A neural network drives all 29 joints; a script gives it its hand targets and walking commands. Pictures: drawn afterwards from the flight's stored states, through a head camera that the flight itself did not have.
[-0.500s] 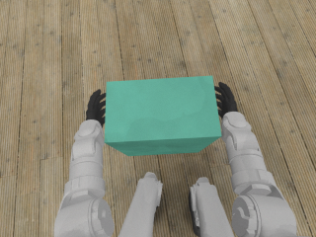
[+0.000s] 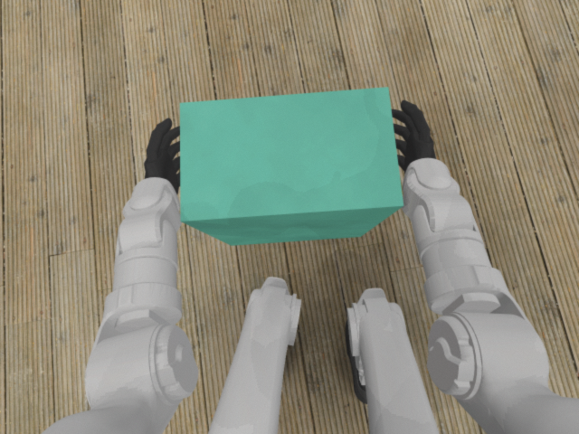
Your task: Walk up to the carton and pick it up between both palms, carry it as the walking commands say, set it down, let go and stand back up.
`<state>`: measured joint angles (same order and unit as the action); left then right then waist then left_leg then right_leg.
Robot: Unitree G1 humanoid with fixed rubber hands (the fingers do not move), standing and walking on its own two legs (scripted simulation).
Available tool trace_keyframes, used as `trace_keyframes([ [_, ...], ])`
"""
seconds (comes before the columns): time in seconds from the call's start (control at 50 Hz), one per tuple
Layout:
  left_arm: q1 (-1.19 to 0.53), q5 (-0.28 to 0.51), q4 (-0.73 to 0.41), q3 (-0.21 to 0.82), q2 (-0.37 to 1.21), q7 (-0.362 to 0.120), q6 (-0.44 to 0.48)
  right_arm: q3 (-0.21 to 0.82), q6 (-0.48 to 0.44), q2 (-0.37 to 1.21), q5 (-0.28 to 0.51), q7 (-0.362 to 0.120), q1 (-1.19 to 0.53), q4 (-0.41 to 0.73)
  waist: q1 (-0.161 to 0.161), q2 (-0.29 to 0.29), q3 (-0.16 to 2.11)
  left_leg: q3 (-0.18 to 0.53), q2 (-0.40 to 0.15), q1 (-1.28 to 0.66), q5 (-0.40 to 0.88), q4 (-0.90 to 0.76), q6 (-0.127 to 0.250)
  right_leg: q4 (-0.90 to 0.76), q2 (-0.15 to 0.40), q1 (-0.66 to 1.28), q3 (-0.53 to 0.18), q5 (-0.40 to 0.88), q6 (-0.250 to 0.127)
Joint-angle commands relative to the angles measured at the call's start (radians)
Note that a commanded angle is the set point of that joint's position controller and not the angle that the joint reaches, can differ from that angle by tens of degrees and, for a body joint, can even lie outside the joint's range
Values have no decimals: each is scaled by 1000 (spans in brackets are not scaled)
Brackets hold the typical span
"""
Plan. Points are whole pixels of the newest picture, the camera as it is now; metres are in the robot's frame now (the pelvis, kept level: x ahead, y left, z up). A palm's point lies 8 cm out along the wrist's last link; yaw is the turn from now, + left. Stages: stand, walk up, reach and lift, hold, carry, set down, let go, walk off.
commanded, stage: set down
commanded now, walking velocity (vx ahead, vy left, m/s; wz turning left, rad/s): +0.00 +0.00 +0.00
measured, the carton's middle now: (291, 185) +0.44 +0.08 -0.16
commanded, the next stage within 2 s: none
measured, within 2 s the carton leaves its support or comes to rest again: neither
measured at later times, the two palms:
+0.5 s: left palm (182, 182) +0.44 +0.26 -0.17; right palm (394, 167) +0.49 -0.08 -0.18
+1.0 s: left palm (196, 185) +0.45 +0.27 -0.25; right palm (380, 173) +0.50 -0.07 -0.26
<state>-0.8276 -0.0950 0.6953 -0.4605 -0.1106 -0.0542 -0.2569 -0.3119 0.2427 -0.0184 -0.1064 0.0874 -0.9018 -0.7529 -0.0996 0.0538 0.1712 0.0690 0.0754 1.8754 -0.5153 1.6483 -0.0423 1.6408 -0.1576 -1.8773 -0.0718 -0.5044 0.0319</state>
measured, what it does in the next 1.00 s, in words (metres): lowers itself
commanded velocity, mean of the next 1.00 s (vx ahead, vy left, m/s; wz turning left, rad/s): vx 0.00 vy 0.00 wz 0.00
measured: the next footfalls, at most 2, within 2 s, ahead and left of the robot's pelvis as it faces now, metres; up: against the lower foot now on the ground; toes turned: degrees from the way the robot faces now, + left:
none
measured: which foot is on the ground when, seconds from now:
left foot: down 0.00-1.00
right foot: down 0.00-1.00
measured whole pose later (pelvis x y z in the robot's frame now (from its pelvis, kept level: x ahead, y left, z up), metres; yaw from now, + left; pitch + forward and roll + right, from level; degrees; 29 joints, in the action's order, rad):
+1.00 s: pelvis -0.02 +0.01 -0.13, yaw +0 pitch +44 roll -2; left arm -1.10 0.00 0.77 -0.37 -0.23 0.02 -0.25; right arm -0.27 0.21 -0.14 0.03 0.13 -1.17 -0.84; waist -0.10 0.05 -0.06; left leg 0.05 0.12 2.27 -0.54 2.05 -0.04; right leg 2.04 -0.19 -2.25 -0.06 -0.55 0.09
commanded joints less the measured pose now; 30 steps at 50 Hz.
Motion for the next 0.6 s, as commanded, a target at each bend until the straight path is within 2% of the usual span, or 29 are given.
trace_keyframes([
  [0.0,-597,91,-51,486,842,-189,8,455,-40,934,81,-128,-605,62,-62,6,941,-116,51,-507,300,-131,7,-121,-57,487,93,192,7],
  [0.58,-820,128,-32,493,787,-177,7,410,-46,840,139,-120,-838,11,-65,-7,972,-134,42,-364,295,87,9,130,-62,231,139,139,-4],
])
